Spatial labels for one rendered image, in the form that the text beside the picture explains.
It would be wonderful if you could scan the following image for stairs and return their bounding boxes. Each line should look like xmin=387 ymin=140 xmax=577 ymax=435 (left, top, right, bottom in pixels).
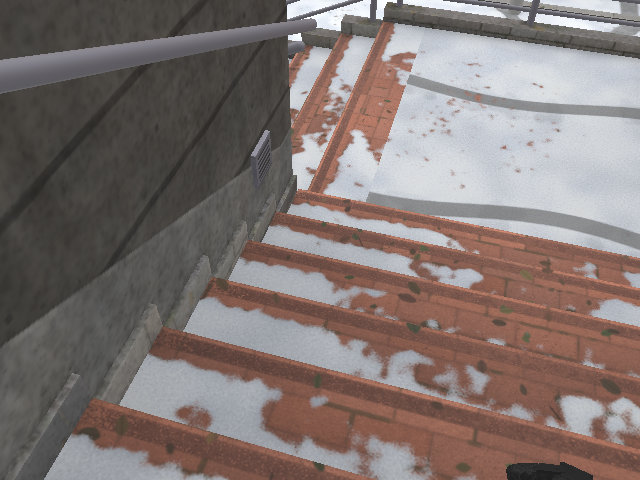
xmin=44 ymin=189 xmax=640 ymax=480
xmin=288 ymin=33 xmax=375 ymax=191

